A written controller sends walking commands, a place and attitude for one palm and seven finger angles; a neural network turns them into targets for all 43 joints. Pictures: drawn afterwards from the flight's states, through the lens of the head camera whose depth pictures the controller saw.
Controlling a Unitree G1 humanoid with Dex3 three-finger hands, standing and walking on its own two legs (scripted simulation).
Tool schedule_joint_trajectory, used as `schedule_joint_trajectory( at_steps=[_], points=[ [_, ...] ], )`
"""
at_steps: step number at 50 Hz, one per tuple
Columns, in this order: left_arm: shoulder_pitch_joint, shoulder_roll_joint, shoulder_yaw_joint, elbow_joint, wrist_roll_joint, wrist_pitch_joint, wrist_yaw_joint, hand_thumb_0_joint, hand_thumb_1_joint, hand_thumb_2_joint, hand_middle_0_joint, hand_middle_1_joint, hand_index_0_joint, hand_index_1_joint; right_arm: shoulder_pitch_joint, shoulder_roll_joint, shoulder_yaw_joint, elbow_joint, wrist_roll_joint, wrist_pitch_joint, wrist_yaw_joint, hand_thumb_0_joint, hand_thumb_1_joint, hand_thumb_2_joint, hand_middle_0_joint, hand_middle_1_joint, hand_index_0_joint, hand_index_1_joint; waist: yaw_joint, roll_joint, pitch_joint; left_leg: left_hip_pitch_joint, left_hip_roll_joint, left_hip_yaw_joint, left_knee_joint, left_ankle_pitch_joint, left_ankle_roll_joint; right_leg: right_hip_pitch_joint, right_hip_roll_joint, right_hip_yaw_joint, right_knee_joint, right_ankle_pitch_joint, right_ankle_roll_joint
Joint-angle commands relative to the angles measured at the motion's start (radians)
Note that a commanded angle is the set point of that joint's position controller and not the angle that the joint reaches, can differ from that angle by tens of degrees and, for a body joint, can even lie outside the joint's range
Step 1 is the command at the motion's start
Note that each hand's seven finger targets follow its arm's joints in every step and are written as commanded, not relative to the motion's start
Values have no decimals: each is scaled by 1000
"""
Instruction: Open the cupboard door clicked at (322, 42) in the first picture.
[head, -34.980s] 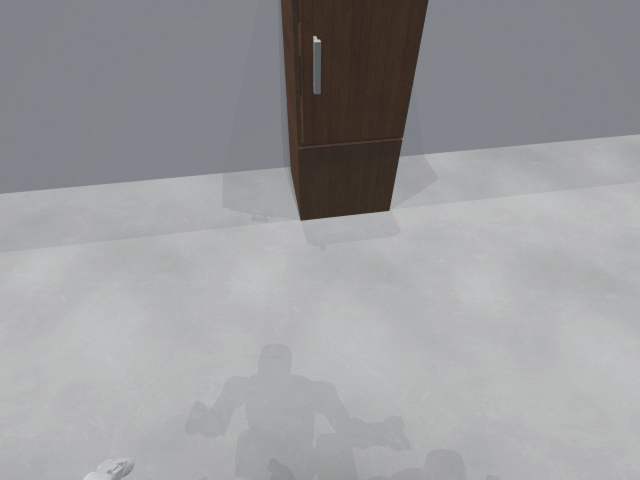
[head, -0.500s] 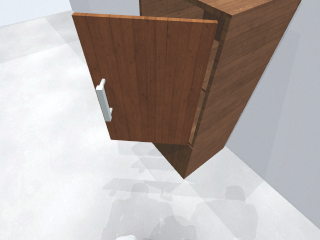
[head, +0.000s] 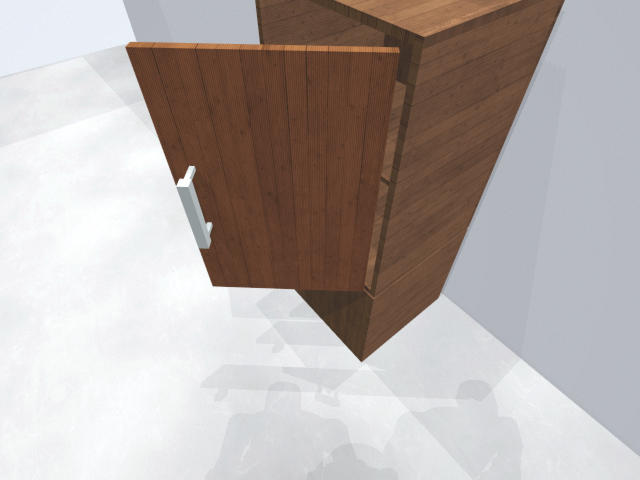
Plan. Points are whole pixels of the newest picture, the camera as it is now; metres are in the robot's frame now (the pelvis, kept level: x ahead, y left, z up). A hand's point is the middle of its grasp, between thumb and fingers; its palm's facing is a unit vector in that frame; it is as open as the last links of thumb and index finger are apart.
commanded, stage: come to a stop and stand still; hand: left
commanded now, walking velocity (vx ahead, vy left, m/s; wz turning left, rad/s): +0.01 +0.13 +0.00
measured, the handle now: (198, 208) +0.58 +0.28 -0.04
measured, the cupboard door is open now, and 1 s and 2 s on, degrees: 48 48 48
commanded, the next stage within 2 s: look again from close up in 0.18 s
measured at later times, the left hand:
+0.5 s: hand out of the picture +0.02 +0.22 -0.17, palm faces +0.00 -0.97 -0.25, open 7.4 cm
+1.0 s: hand out of the picture -0.02 +0.20 -0.18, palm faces -0.02 -0.98 -0.20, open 7.4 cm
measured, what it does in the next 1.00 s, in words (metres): steps on the spot: left foot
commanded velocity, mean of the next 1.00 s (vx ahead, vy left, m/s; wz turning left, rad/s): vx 0.01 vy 0.02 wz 0.00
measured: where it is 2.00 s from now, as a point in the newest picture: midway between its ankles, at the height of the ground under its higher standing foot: outside the picture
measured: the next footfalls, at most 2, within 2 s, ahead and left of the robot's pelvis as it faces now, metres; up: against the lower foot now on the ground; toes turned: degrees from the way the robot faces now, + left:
left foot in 0.06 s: +0.04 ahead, +0.13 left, +0.00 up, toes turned +2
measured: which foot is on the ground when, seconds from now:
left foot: up 0.00-0.04, down 0.06-1.00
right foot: down 0.00-1.00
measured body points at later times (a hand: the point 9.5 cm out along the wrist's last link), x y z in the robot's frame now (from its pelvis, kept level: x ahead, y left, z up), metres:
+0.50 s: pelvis -0.02 +0.03 -0.01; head -0.02 +0.02 +0.44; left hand +0.02 +0.27 -0.15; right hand +0.02 -0.20 -0.16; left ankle +0.00 +0.12 -0.74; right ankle -0.05 -0.12 -0.74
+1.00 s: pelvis -0.02 +0.01 +0.00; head -0.01 +0.02 +0.45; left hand -0.02 +0.25 -0.16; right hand +0.00 -0.24 -0.15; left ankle +0.00 +0.12 -0.74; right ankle -0.05 -0.12 -0.74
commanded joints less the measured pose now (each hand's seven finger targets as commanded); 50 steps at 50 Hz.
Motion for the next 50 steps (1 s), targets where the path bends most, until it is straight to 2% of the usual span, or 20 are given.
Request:
schedule_joint_trajectory(
  at_steps=[1,3,5,7,8,10,13,14,15,16,17,18,21,23,25,28,30,43,47,50],
  points=[
    [-11,151,27,-29,-3,-52,8,0,900,900,-200,-300,-200,-300,18,-53,3,-24,13,-60,-14,0,-900,-900,200,300,200,300,-5,-122,34,105,-2,-11,-193,163,-8,1,-179,122,-100,463,-87],
    [29,139,28,-11,-12,-50,11,0,900,900,-200,-300,-200,-300,47,-82,6,-1,13,-77,-27,0,-900,-900,200,300,200,300,8,-35,-49,216,63,-57,-211,449,15,25,-131,79,-26,534,-45],
    [31,122,25,-4,-13,-42,20,0,900,900,-200,-300,-200,-300,65,-103,4,11,13,-71,-40,0,-900,-900,200,300,200,300,6,-64,-55,236,98,-62,-183,479,22,13,-115,73,-48,476,-37],
    [11,123,26,8,-15,-31,21,0,900,900,-200,-300,-200,-300,70,-94,10,29,15,-69,-49,0,-900,-900,200,300,200,300,3,27,-57,253,95,-66,-185,578,25,21,-107,56,-21,501,-32],
    [1,122,25,7,-17,-27,22,0,900,900,-200,-300,-200,-300,79,-96,11,38,16,-67,-52,0,-900,-900,200,300,200,300,0,55,-52,249,103,-78,-199,586,33,22,-96,50,-20,436,-29],
    [-2,109,19,16,-16,-19,21,0,900,900,-200,-300,-200,-300,67,-92,14,46,16,-64,-54,0,-900,-900,200,300,200,300,6,66,-26,224,109,-93,-234,502,41,22,-77,48,-54,313,-22],
    [-9,101,12,32,-14,-14,17,0,900,900,-200,-300,-200,-300,56,-82,17,52,16,-60,-51,0,-900,-900,200,300,200,300,6,15,24,182,97,-100,-271,333,34,14,-75,57,-105,226,-21],
    [72,96,2,40,3,-49,62,0,900,900,-200,-300,-200,-300,-12,-94,24,-29,23,-78,-35,0,-900,-900,200,300,200,300,17,118,46,177,94,-47,-65,482,16,-53,-117,111,-90,532,-20],
    [22,153,10,-12,-3,-56,54,0,900,900,-200,-300,-200,-300,48,-48,25,-46,12,-74,-26,0,-900,-900,200,300,200,300,-24,130,1,140,70,-56,-110,251,22,-30,-142,117,-52,429,-55],
    [-11,155,10,-21,-2,-58,43,0,900,900,-200,-300,-200,-300,39,-48,27,-44,5,-73,-24,0,-900,-900,200,300,200,300,-11,144,14,137,64,-51,-147,209,25,-36,-128,105,-34,390,-59],
    [-26,142,8,-26,-2,-52,39,0,900,900,-200,-300,-200,-300,67,-65,28,-54,6,-71,-25,0,-900,-900,200,300,200,300,-28,101,3,131,80,-74,-167,215,35,-47,-89,69,-16,239,-54],
    [-17,122,5,-34,0,-47,37,0,900,900,-200,-300,-200,-300,76,-78,25,-63,6,-74,-25,0,-900,-900,200,300,200,300,-20,86,5,109,93,-102,-185,231,49,-49,-57,49,-8,146,-44],
    [-3,103,-2,-39,2,-36,29,0,900,900,-200,-300,-200,-300,58,-98,24,-81,6,-80,-26,0,-900,-900,200,300,200,300,-4,78,18,89,114,-137,-238,214,74,-49,-24,23,7,34,-30],
    [-7,106,-4,-41,-1,-34,25,0,900,900,-200,-300,-200,-300,42,-101,23,-91,6,-77,-25,0,-900,-900,200,300,200,300,-4,-3,40,74,97,-129,-256,103,70,-74,-32,44,-13,14,-29],
    [-23,111,-6,-48,0,-31,21,0,900,900,-200,-300,-200,-300,40,-106,21,-94,6,-75,-23,0,-900,-900,200,300,200,300,-10,-37,79,66,89,-130,-286,23,66,-113,-36,54,-28,-22,-27],
    [-12,123,-4,-50,0,-29,18,0,900,900,-200,-300,-200,-300,32,-119,21,-86,3,-78,-21,0,-900,-900,200,300,200,300,-3,16,82,58,95,-144,-333,-39,71,-114,-32,51,-19,-25,-25],
    [-4,129,-6,-48,1,-29,16,0,900,900,-200,-300,-200,-300,25,-126,20,-84,4,-77,-20,0,-900,-900,200,300,200,300,-1,-5,84,53,96,-144,-347,-82,70,-115,-33,56,-29,-29,-24],
    [2,169,-6,-17,-2,-45,10,0,900,900,-200,-300,-200,-300,19,-139,24,-31,12,-92,-23,0,-900,-900,200,300,200,300,-5,-4,5,164,88,-85,-283,143,61,-94,-61,93,-78,100,-25],
    [35,149,-5,0,5,-35,5,0,900,900,-200,-300,-200,-300,43,-100,33,-15,5,-77,-14,0,-900,-900,200,300,200,300,2,-21,62,93,51,-54,-247,-72,53,-111,-74,127,-106,-148,-48],
    [46,177,7,-1,5,-33,0,0,900,900,-200,-300,-200,-300,49,-83,35,-23,1,-73,-9,0,-900,-900,200,300,200,300,5,-71,105,43,11,-2,-161,-84,39,-130,-124,200,-159,-240,-84]
  ],
)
